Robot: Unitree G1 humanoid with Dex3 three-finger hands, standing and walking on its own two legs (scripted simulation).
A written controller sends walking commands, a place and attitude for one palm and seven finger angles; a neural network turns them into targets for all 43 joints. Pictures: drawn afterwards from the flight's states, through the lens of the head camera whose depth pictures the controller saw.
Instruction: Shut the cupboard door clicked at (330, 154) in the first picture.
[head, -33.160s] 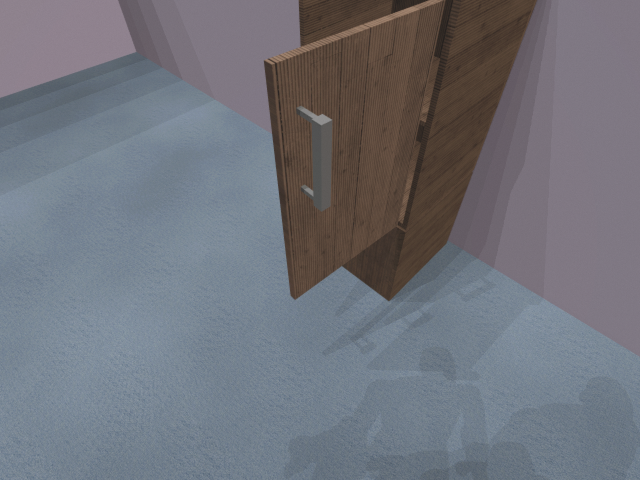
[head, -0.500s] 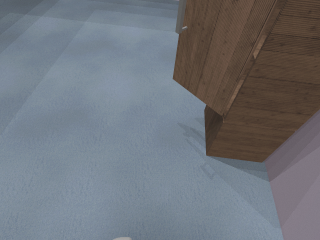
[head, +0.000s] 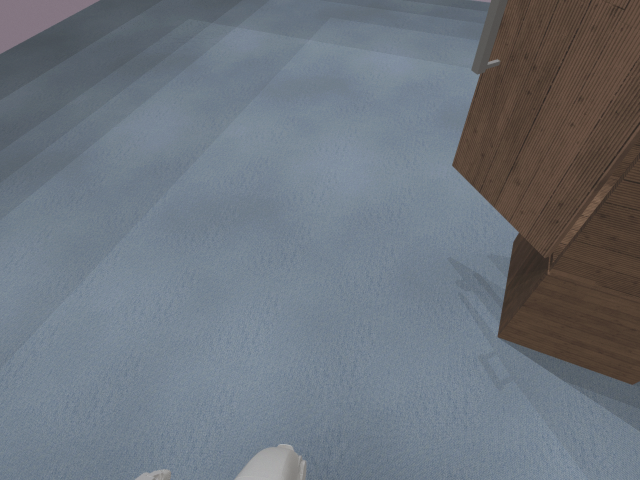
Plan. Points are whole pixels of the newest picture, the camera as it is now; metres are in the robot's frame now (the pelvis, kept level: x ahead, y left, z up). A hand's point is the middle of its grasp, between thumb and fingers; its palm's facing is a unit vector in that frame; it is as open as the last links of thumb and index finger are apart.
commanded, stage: walk to a spot facing it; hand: left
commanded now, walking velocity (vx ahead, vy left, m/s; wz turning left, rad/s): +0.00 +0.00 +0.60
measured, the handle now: (498, 29) +0.95 -0.36 +0.08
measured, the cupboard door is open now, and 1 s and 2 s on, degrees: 48 48 48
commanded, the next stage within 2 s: turn to face it in 1.36 s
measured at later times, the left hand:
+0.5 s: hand out of the picture +0.10 +0.27 -0.15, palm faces +0.29 -0.92 -0.25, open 7.4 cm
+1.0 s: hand out of the picture +0.12 +0.19 -0.17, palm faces +0.65 -0.75 -0.13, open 7.4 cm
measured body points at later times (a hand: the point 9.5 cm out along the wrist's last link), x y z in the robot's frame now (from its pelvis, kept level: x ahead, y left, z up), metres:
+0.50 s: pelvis +0.08 +0.04 +0.00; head +0.11 +0.04 +0.45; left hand +0.09 +0.32 -0.13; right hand +0.15 -0.20 -0.14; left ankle -0.01 +0.14 -0.74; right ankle +0.18 -0.09 -0.69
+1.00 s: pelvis +0.25 +0.09 +0.00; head +0.28 +0.14 +0.45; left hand +0.09 +0.23 -0.16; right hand +0.49 -0.04 -0.13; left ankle +0.27 +0.24 -0.70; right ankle +0.24 -0.06 -0.74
